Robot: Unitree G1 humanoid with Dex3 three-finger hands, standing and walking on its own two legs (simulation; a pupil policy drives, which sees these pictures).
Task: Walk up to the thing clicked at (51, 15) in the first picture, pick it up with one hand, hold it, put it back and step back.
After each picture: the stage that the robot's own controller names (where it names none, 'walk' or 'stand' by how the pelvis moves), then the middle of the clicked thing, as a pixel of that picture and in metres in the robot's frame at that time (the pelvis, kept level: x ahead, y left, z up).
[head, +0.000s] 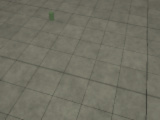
stand; (51, 16) +1.96 +0.38 -0.72
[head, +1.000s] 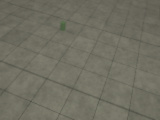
walk; (62, 26) +1.84 +0.15 -0.71
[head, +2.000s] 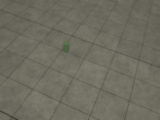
walk; (66, 46) +1.26 +0.09 -0.71
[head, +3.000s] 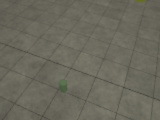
walk; (63, 86) +0.80 +0.12 -0.71
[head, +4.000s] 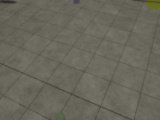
walk; (60, 119) +0.49 +0.17 -0.69
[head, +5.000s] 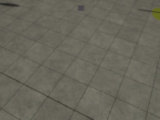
stand; out of the picture +0.36 +0.12 -0.72
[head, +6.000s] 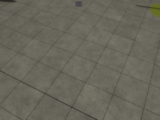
stand; out of the picture +0.36 +0.14 -0.72
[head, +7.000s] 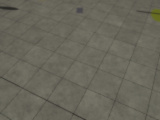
stand; out of the picture +0.34 +0.14 -0.73
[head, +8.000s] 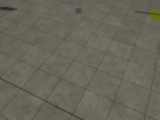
stand; out of the picture +0.34 +0.14 -0.73
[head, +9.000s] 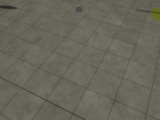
stand; out of the picture +0.33 +0.14 -0.73
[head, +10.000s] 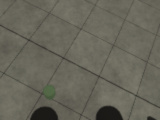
go down; (49, 92) +0.39 +0.13 -0.50
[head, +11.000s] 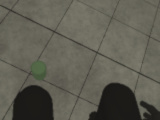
go down; (39, 71) +0.43 +0.15 -0.33
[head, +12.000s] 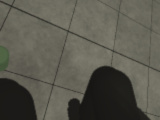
close in; out of the picture +0.42 +0.19 -0.24
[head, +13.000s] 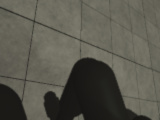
close; out of the picture +0.42 +0.21 -0.23
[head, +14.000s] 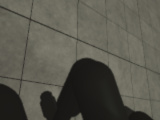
lift; out of the picture +0.41 +0.21 -0.23
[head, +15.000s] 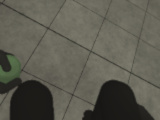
lift; (8, 72) +0.34 +0.24 -0.09
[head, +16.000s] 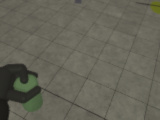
hold; (29, 93) +0.32 +0.17 +0.03
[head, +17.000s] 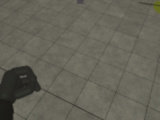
hold; out of the picture +0.16 +0.16 -0.58
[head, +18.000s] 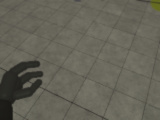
stand; out of the picture +0.05 +0.32 -0.70
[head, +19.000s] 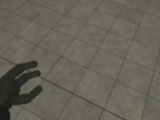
stand; out of the picture -0.07 +0.39 -0.67
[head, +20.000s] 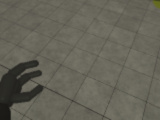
stand; out of the picture -0.20 +0.48 -0.69
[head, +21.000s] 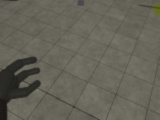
stand; out of the picture -0.33 +0.56 -0.71
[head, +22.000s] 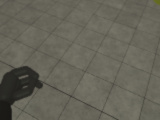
crouch; out of the picture -0.42 +0.64 -0.69
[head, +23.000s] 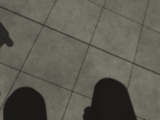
lower; out of the picture -0.50 +0.69 -0.34
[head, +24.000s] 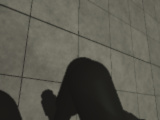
lower; out of the picture -0.74 +0.59 -0.26
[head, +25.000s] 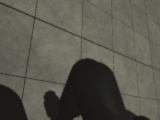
lower; out of the picture -0.87 +0.62 -0.25
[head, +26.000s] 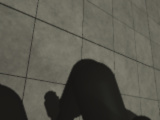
lower; out of the picture -0.98 +0.66 -0.25
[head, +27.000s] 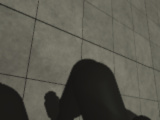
lower; out of the picture -1.10 +0.70 -0.25
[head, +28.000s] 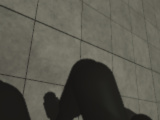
loosen; out of the picture -1.21 +0.74 -0.25
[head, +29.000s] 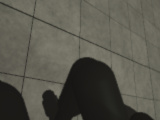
withdraw; out of the picture -1.31 +0.78 -0.25
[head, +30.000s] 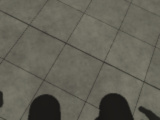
walk; out of the picture -1.22 +1.15 -0.45
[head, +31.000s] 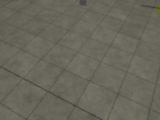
stand; out of the picture -1.30 +1.29 -0.69
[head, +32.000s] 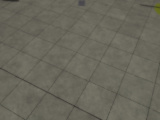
stand; out of the picture -1.39 +1.36 -0.69
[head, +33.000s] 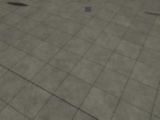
stand; out of the picture -1.45 +1.41 -0.73
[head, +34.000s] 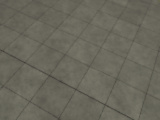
walk; out of the picture -1.50 +1.43 -0.72
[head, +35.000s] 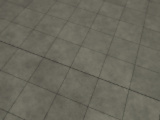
walk; out of the picture -1.56 +1.26 -0.72
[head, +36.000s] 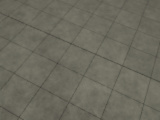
walk; out of the picture -1.24 +1.49 -0.72
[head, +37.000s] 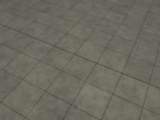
stand; out of the picture -1.14 +1.61 -0.73
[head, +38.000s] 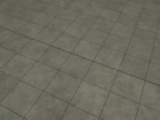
stand; out of the picture -1.23 +1.64 -0.75
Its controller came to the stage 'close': yes
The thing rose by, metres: 0.70
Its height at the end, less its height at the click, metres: -0.02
